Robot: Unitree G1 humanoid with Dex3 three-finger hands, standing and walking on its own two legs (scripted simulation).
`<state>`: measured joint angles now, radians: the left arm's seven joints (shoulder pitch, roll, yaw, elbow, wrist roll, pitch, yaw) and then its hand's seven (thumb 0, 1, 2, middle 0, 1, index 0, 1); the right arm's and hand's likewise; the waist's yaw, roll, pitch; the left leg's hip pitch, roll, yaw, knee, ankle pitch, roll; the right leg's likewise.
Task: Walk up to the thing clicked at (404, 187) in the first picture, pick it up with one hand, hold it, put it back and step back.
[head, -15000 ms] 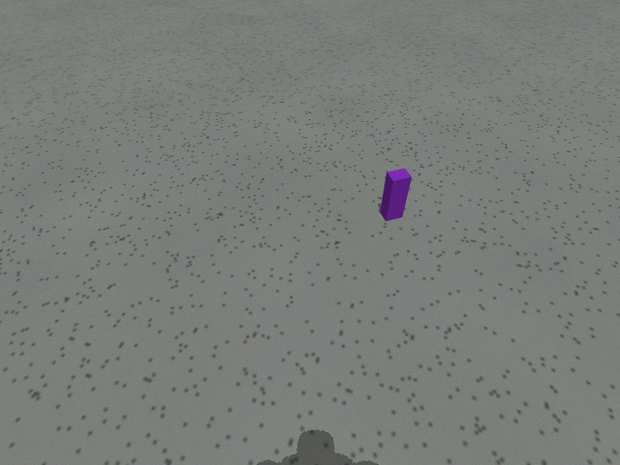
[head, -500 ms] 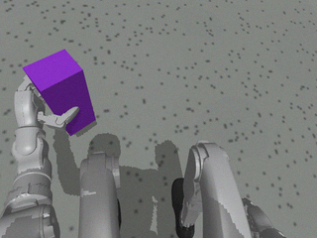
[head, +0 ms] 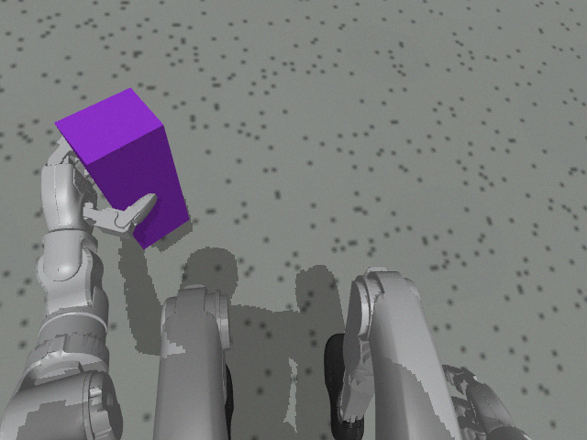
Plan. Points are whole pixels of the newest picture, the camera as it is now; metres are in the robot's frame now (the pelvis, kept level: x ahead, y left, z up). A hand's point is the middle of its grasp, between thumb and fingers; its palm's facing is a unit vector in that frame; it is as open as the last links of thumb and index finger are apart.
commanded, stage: lift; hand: left
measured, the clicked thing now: (138, 183) +0.46 +0.20 -0.05
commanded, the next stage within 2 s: none
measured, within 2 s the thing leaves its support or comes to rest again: neither
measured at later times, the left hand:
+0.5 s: hand (113, 180) +0.43 +0.21 +0.02, palm faces +0.07 -1.00 -0.04, open 10.7 cm
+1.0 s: hand (43, 110) +0.41 +0.20 +0.18, palm faces +0.09 -0.99 -0.04, open 10.5 cm
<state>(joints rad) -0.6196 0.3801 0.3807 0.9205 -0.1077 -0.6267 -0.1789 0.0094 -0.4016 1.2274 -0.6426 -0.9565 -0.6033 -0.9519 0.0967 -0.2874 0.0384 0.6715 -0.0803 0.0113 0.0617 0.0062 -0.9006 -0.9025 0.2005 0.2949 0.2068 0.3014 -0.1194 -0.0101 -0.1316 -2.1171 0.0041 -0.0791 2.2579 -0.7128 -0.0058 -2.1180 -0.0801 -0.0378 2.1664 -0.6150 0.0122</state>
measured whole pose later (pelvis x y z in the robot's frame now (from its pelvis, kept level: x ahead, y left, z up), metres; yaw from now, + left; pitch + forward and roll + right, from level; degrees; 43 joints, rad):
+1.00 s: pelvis +0.03 +0.00 +0.16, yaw +1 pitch +29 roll -3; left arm -0.28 0.27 0.22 0.41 -0.19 -0.36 -0.11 0.00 -0.31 1.14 -0.61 -0.94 -0.58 -0.91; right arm 0.13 -0.25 0.00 0.61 0.03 -0.03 -0.02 0.01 -0.90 -0.90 0.20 0.30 0.21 0.30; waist -0.04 0.02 -0.19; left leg -1.58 0.03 -0.05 1.74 -0.68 -0.01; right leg -1.59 -0.06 -0.05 1.67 -0.59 0.01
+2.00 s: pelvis +0.08 -0.01 +0.33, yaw +2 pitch +12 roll -1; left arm -0.15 0.21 0.15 0.46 -0.20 -0.37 -0.13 0.00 -0.36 1.19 -0.64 -0.94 -0.61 -0.91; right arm 0.22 -0.22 0.01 0.66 0.01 -0.05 -0.05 0.01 -0.90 -0.90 0.20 0.30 0.21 0.30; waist -0.02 0.01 -0.08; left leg -0.73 0.05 -0.02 1.02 -0.49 -0.02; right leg -0.75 -0.03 -0.06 0.97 -0.43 0.01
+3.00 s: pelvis +0.08 -0.01 +0.36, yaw +2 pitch +5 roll -1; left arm -0.13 0.19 0.14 0.47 -0.20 -0.37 -0.13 0.01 -0.41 1.22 -0.65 -0.97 -0.62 -0.94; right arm 0.23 -0.22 0.00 0.67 0.01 -0.03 -0.05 0.01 -0.90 -0.90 0.20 0.30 0.21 0.30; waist -0.02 0.01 -0.03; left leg -0.51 0.04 -0.01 0.84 -0.43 -0.02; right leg -0.53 -0.03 -0.05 0.80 -0.36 0.01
